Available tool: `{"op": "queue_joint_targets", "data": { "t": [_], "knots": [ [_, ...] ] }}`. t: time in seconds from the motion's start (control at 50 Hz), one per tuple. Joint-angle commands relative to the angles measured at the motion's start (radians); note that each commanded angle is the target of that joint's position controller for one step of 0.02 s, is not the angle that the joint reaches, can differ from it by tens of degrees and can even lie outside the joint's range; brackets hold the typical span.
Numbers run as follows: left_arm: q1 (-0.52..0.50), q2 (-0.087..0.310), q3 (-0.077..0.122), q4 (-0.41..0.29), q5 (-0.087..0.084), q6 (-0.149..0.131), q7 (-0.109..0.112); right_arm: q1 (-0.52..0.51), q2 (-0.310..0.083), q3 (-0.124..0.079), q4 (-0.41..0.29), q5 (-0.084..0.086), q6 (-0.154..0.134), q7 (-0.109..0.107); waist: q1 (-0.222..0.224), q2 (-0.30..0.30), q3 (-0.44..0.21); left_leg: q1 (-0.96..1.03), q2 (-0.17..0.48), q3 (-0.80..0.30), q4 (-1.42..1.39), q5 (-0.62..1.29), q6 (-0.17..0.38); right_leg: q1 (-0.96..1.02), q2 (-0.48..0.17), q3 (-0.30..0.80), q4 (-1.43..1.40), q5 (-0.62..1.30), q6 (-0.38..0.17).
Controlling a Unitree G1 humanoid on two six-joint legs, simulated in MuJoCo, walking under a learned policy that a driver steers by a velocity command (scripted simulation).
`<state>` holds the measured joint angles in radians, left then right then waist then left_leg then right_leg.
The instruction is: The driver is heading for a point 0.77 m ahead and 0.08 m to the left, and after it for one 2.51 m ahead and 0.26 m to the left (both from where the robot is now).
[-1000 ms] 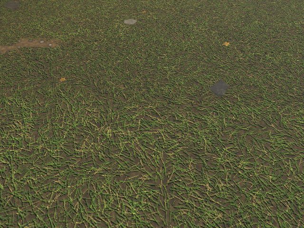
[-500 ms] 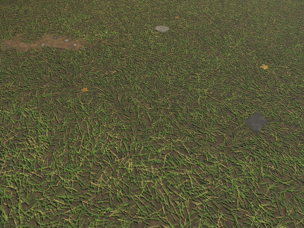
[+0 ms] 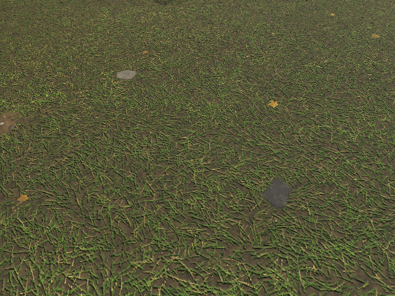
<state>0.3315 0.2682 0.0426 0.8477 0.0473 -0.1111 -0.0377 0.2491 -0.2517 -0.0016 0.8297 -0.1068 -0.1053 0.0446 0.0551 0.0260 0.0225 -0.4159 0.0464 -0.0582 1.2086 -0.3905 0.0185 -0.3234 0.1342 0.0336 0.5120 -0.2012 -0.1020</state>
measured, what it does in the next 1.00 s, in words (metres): walks ahead: left foot, then right foot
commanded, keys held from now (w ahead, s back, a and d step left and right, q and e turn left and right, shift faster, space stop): w+e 0.14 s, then w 0.04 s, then w+q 0.82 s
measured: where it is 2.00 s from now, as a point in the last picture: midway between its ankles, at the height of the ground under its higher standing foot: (160, 182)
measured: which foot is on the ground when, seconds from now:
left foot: up 0.00-0.26, down 0.28-0.74, up 0.76-1.00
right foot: down 0.00-0.32, up 0.34-0.72, down 0.74-1.00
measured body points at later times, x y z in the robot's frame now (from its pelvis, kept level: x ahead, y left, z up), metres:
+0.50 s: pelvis +0.30 +0.05 +0.01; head +0.30 +0.05 +0.46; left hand +0.45 +0.29 -0.10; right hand +0.31 -0.20 -0.12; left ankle +0.30 +0.13 -0.73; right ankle +0.30 -0.09 -0.66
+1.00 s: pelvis +0.55 +0.03 +0.00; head +0.55 +0.04 +0.45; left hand +0.48 +0.28 -0.14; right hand +0.76 -0.16 -0.11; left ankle +0.59 +0.17 -0.66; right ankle +0.52 -0.09 -0.73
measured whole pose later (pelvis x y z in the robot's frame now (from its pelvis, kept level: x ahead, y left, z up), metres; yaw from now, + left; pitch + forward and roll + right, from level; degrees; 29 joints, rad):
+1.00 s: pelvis +0.55 +0.03 +0.00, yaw +14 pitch +2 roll -3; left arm 0.43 0.23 0.02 0.87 0.10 -0.09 0.02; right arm 0.18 -0.28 -0.01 0.79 -0.10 -0.10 0.11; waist 0.09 0.05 -0.05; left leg -0.71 0.09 -0.01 1.10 -0.16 0.02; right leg -0.17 0.00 -0.17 0.47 -0.33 -0.02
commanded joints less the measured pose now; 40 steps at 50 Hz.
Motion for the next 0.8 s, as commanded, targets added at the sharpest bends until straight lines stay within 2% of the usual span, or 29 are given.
{"op": "queue_joint_targets", "data": {
  "t": [0.02, 0.06, 0.1, 0.12, 0.18, 0.24, 0.28, 0.3, 0.32, 0.34, 0.36, 0.38, 0.4, 0.42, 0.44, 0.48, 0.5, 0.54, 0.56, 0.6, 0.62, 0.66, 0.68, 0.7, 0.72, 0.74, 0.76, 0.78, 0.8],
  "knots": [
    [-0.077, 0.046, -0.011, -0.065, 0.0, -0.023, -0.01, -0.02, -0.083, -0.007, -0.104, 0.001, 0.006, -0.042, -0.082, -0.052, -0.037, -0.155, 0.067, -0.053, -0.069, 0.021, -0.013, 0.016, -0.293, 0.385, -0.3, 0.108, -0.226],
    [-0.12, 0.105, 0.001, -0.097, 0.011, -0.033, -0.022, -0.019, -0.078, 0.004, -0.104, 0.022, 0.024, -0.041, -0.087, -0.046, -0.021, -0.065, 0.062, 0.009, -0.222, 0.123, -0.049, -0.13, -0.233, 0.29, -0.322, 0.096, -0.2],
    [-0.062, 0.144, 0.015, -0.084, 0.015, -0.035, -0.042, -0.108, -0.032, 0.027, -0.13, 0.032, 0.041, -0.029, -0.05, -0.043, 0.001, 0.026, 0.035, 0.066, -0.407, 0.227, -0.071, -0.202, -0.183, 0.234, -0.312, 0.142, -0.174],
    [-0.002, 0.157, 0.024, -0.071, 0.012, -0.033, -0.053, -0.158, -0.027, 0.034, -0.143, 0.035, 0.047, -0.023, -0.017, -0.053, 0.004, 0.028, 0.018, 0.079, -0.471, 0.269, -0.076, -0.173, -0.185, 0.248, -0.295, 0.144, -0.174],
    [0.103, 0.171, 0.041, -0.049, 0.018, -0.019, -0.072, -0.234, -0.073, 0.034, -0.148, 0.043, 0.038, -0.013, 0.033, -0.063, 0.001, -0.043, 0.0, 0.064, -0.6, 0.379, -0.068, 0.016, -0.26, 0.326, -0.219, 0.181, -0.185],
    [0.111, 0.162, 0.042, -0.035, 0.011, -0.007, -0.055, -0.284, -0.107, 0.027, -0.144, 0.046, 0.024, -0.017, 0.032, -0.08, 0.007, -0.102, -0.003, 0.075, -0.688, 0.366, -0.01, 0.205, -0.319, 0.363, -0.158, 0.248, -0.146],
    [0.074, 0.162, 0.039, -0.036, 0.022, -0.009, -0.04, -0.197, -0.163, 0.002, -0.119, 0.07, 0.004, -0.025, -0.022, -0.083, -0.056, 0.077, -0.047, 0.123, -0.707, 0.414, 0.068, 0.225, -0.274, 0.294, -0.054, 0.526, -0.077],
    [0.076, 0.125, 0.026, -0.036, 0.039, -0.014, -0.038, -0.027, -0.203, -0.018, -0.063, 0.081, -0.013, -0.027, -0.077, -0.029, -0.158, 0.331, -0.022, 0.062, -0.673, 0.495, 0.148, 0.139, -0.181, 0.206, 0.137, 0.576, -0.004],
    [0.229, 0.026, -0.004, -0.042, 0.066, -0.026, -0.033, 0.178, -0.254, -0.031, -0.025, 0.078, -0.013, -0.018, -0.079, 0.195, -0.436, 0.798, 0.211, -0.302, -0.705, 0.654, 0.409, -0.112, -0.026, 0.138, 0.436, 0.145, 0.092],
    [0.151, 0.059, 0.003, -0.052, 0.049, -0.02, -0.039, 0.313, -0.206, -0.025, 0.023, 0.054, 0.003, -0.014, -0.181, 0.168, -0.389, 0.924, 0.315, -0.624, -0.87, 0.33, 0.453, -0.412, 0.045, 0.111, 0.709, -0.387, 0.124],
    [-0.026, 0.07, 0.007, -0.104, 0.034, -0.006, -0.029, 0.297, -0.191, -0.034, 0.043, 0.05, -0.009, -0.017, -0.192, 0.046, -0.142, 0.774, 0.279, -0.576, -0.94, 0.004, 0.325, -0.586, -0.037, 0.139, 0.78, -0.313, 0.083],
    [-0.076, 0.071, 0.001, -0.103, 0.034, -0.001, -0.006, 0.184, -0.153, -0.027, 0.022, 0.05, -0.013, -0.018, -0.152, 0.005, -0.009, 0.583, 0.24, -0.483, -0.975, -0.064, 0.282, -0.603, -0.111, 0.122, 0.789, -0.202, 0.069],
    [-0.038, 0.085, 0.0, -0.082, 0.055, 0.001, 0.009, 0.094, -0.074, -0.001, 0.0, 0.054, -0.007, -0.021, -0.102, -0.004, -0.051, 0.481, 0.209, -0.429, -1.012, 0.03, 0.279, -0.509, -0.161, 0.132, 0.695, -0.113, 0.056],
    [-0.062, 0.065, -0.01, -0.08, 0.073, 0.003, 0.015, 0.053, -0.032, 0.011, -0.001, 0.06, -0.01, -0.023, -0.078, 0.005, -0.035, 0.401, 0.186, -0.375, -1.037, 0.145, 0.279, -0.444, -0.199, 0.12, 0.636, -0.079, 0.06],
    [-0.09, 0.041, -0.02, -0.087, 0.078, 0.01, 0.015, 0.027, -0.026, 0.013, -0.007, 0.063, -0.013, -0.026, -0.059, 0.009, -0.057, 0.351, 0.161, -0.331, -1.053, 0.202, 0.275, -0.385, -0.215, 0.098, 0.581, -0.087, 0.073],
    [-0.137, 0.041, -0.025, -0.103, 0.048, 0.021, 0.018, 0.026, -0.065, -0.005, -0.005, 0.059, -0.028, -0.022, -0.061, 0.01, -0.062, 0.297, 0.119, -0.251, -1.056, 0.271, 0.274, -0.348, -0.22, 0.057, 0.454, -0.115, 0.124],
    [-0.159, 0.045, -0.028, -0.109, 0.04, 0.025, 0.02, 0.04, -0.097, -0.018, -0.002, 0.058, -0.032, -0.012, -0.071, 0.008, -0.053, 0.26, 0.107, -0.222, -1.056, 0.328, 0.28, -0.326, -0.22, 0.031, 0.38, -0.079, 0.151],
    [-0.221, 0.013, -0.048, -0.123, 0.035, 0.041, 0.017, 0.086, -0.139, -0.039, 0.014, 0.055, -0.034, 0.014, -0.09, -0.002, -0.031, 0.18, 0.089, -0.185, -1.042, 0.433, 0.281, -0.253, -0.205, -0.018, 0.228, 0.016, 0.167],
    [-0.247, 0.003, -0.055, -0.127, 0.033, 0.05, 0.014, 0.114, -0.148, -0.047, 0.023, 0.055, -0.034, 0.026, -0.098, 0.005, -0.02, 0.151, 0.086, -0.183, -1.029, 0.461, 0.278, -0.219, -0.196, -0.031, 0.175, 0.07, 0.157],
    [-0.292, 0.026, -0.049, -0.147, 0.037, 0.049, 0.005, 0.176, -0.147, -0.051, 0.028, 0.049, -0.026, 0.045, -0.111, 0.021, -0.016, 0.151, 0.089, -0.211, -0.983, 0.499, 0.276, -0.191, -0.177, -0.031, 0.122, 0.15, 0.134],
    [-0.314, 0.015, -0.051, -0.16, 0.042, 0.043, 0.002, 0.192, -0.141, -0.047, 0.023, 0.04, -0.019, 0.05, -0.116, 0.048, -0.035, 0.108, 0.069, -0.197, -0.948, 0.52, 0.268, -0.127, -0.156, -0.056, 0.173, 0.17, 0.124],
    [-0.355, 0.044, -0.043, -0.182, 0.03, 0.023, 0.009, 0.181, -0.141, -0.048, 0.002, 0.044, -0.019, 0.048, -0.103, 0.042, -0.031, 0.091, 0.067, -0.224, -0.909, 0.507, 0.246, -0.053, -0.133, -0.061, 0.131, 0.145, 0.112],
    [-0.299, 0.051, -0.041, -0.17, 0.03, 0.013, 0.015, 0.143, -0.139, -0.045, -0.013, 0.013, -0.02, 0.044, -0.064, 0.065, -0.036, 0.081, 0.099, -0.255, -0.835, 0.527, 0.22, -0.012, -0.162, 0.007, 0.235, 0.224, 0.1],
    [-0.199, 0.091, -0.023, -0.145, 0.028, 0.006, 0.028, 0.055, -0.154, -0.052, -0.049, 0.025, -0.02, 0.04, 0.006, 0.031, -0.05, 0.054, 0.082, -0.236, -0.752, 0.623, 0.196, 0.065, -0.144, -0.019, 0.196, 0.15, 0.08],
    [-0.029, 0.132, -0.003, -0.096, 0.02, -0.002, 0.041, -0.006, -0.168, -0.055, -0.082, 0.031, -0.029, 0.039, 0.081, -0.004, -0.087, -0.096, 0.038, -0.223, -0.612, 0.717, 0.156, 0.318, -0.128, -0.045, 0.179, 0.144, 0.047],
    [0.089, 0.2, 0.018, -0.097, -0.003, -0.012, 0.051, 0.063, -0.12, -0.042, -0.081, 0.052, -0.042, 0.048, 0.113, -0.131, -0.189, -0.198, -0.092, -0.141, -0.368, 0.533, 0.091, 0.55, -0.241, 0.087, 0.038, 0.246, -0.087],
    [0.207, 0.21, 0.003, -0.094, -0.004, -0.011, 0.048, 0.264, 0.032, 0.002, -0.057, 0.035, -0.055, 0.048, 0.048, -0.293, -0.425, -0.305, -0.207, -0.062, 0.029, -0.25, 0.013, 0.832, -0.533, 0.419, 0.027, 0.703, -0.379],
    [0.234, 0.165, 0.002, -0.086, 0.019, -0.014, 0.028, 0.246, -0.021, -0.012, -0.05, 0.041, -0.064, 0.05, 0.069, -0.227, -0.31, -0.521, -0.151, -0.068, 0.267, -0.28, -0.001, 0.735, -0.611, 0.616, -0.083, 0.458, -0.403],
    [0.132, 0.134, 0.002, -0.095, 0.006, -0.016, 0.03, 0.162, -0.085, -0.028, -0.051, 0.042, -0.049, 0.032, 0.052, -0.139, -0.11, -0.581, -0.063, -0.083, 0.352, -0.155, -0.002, 0.499, -0.607, 0.574, -0.135, 0.221, -0.331]
  ]
}}
Keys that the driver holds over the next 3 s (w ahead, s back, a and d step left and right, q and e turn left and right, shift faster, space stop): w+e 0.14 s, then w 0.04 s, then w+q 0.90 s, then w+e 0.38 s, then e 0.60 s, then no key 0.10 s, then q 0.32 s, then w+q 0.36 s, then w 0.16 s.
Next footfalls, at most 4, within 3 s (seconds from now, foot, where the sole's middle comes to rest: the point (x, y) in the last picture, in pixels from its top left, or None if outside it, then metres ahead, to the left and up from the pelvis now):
0.28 left None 0.34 0.13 -0.77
0.74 right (245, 274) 0.56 -0.09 -0.77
1.30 left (141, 229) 0.81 0.32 -0.95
1.74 right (187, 171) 1.12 0.15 -0.95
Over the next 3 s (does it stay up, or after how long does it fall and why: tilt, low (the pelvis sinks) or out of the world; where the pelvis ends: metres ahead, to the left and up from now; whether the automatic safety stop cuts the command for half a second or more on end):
stays up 1.21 0.24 -0.17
